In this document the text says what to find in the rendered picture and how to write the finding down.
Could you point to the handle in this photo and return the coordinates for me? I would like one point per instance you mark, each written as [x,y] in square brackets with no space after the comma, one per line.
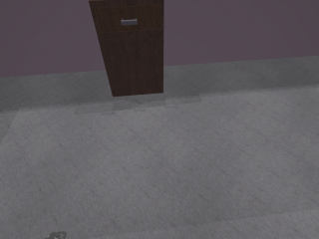
[129,22]

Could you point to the cabinet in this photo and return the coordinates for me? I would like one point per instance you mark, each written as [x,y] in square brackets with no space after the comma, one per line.
[133,59]

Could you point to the drawer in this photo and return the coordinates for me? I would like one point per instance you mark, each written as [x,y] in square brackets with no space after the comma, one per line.
[109,18]

